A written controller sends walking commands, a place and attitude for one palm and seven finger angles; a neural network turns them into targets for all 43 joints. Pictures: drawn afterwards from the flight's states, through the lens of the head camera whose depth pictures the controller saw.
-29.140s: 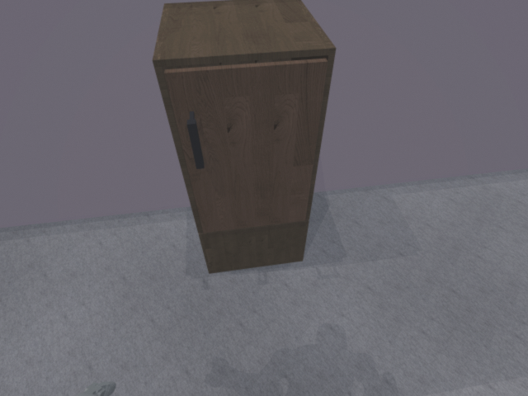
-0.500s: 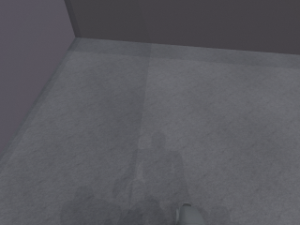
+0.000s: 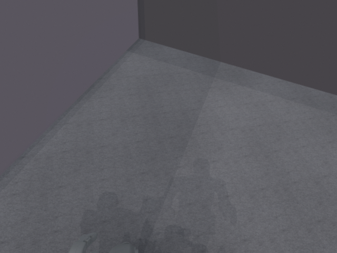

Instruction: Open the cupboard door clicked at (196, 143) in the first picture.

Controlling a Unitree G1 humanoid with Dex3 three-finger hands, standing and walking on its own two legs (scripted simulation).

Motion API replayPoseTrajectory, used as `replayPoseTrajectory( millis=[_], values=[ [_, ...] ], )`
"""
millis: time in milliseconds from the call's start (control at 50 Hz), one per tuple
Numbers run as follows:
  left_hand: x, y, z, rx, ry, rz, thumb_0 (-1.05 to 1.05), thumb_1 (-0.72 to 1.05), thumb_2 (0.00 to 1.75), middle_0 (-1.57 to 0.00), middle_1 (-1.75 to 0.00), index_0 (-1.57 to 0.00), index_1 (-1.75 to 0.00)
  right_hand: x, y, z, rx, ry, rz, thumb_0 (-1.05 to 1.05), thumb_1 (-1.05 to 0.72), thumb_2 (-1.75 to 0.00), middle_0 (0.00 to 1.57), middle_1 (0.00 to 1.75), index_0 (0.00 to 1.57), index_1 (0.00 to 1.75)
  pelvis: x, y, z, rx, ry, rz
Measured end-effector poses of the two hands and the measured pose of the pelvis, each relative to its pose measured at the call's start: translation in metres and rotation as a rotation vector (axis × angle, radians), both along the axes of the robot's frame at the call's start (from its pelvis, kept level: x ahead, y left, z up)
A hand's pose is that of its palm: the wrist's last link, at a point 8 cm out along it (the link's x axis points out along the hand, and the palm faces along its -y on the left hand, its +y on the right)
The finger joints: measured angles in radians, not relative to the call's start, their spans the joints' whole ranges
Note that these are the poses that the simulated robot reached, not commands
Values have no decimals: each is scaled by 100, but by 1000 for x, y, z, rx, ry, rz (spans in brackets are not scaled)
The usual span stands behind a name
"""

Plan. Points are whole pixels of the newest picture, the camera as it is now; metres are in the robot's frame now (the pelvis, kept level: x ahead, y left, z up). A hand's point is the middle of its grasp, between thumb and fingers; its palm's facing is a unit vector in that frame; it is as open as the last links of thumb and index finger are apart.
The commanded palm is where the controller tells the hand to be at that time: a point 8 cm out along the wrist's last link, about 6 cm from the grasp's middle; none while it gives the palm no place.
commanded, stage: turn to face it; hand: left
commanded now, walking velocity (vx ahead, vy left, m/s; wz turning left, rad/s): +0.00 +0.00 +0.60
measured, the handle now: out of the picture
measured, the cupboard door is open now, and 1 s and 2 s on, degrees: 52 52 52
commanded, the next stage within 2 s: none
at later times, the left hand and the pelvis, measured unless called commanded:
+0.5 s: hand out of the picture +0.08 +0.19 -0.14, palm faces +0.26 -0.91 -0.32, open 7.4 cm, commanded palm none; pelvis +0.03 -0.05 +0.00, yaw +16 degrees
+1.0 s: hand out of the picture -0.07 +0.12 -0.18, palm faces +0.62 -0.74 -0.25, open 7.4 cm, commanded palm none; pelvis +0.03 -0.07 -0.01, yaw +37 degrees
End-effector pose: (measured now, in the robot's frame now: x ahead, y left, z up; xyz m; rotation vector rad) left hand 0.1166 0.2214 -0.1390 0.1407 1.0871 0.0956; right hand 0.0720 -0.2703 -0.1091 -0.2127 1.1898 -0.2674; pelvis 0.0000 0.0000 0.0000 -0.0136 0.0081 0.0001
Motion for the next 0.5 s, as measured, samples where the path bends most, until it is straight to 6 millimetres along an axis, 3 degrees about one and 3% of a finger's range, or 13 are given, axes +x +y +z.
replayPoseTrajectory(
  millis=[60, 100, 180, 260, 380, 500],
  values=[
    [-15, 27, -19, 2, 41, 58, -1, 92, 89, -20, -30, -20, -30, 39, 6, 1, -47, -70, 80, 1, -91, -90, 20, 30, 19, 30, 8, 12, -14, -16, 15, 40],
    [-26, 42, -21, 22, 89, 81, 0, 92, 89, -20, -30, -20, -30, 52, 14, 3, -54, -81, 121, 0, -91, -90, 20, 30, 19, 30, 9, 15, -13, -12, 18, 52],
    [-42, 61, -7, 57, 140, 136, 1, 92, 89, -20, -30, -20, -30, 59, 29, 6, -33, -36, 180, 0, -91, -90, 20, 30, 19, 30, 14, 15, -1, -18, 36, 94],
    [-55, 68, 12, 90, 151, 187, 1, 91, 89, -19, -30, -20, -30, 58, 40, 1, 15, 25, 220, 1, -90, -90, 20, 30, 20, 30, 20, 11, 10, -17, 46, 131],
    [-61, 54, 26, 125, 149, 245, 1, 91, 89, -19, -30, -20, -30, 55, 35, -13, 80, 94, 256, 1, -90, -90, 21, 30, 20, 30, 27, -9, 12, -5, 44, 194],
    [-56, 14, 30, 152, 84, 286, 1, 91, 89, -20, -30, -20, -30, 67, 2, -39, 119, 135, 285, 1, -90, -90, 21, 30, 20, 30, 31, -45, 0, 26, 41, 273]
  ],
)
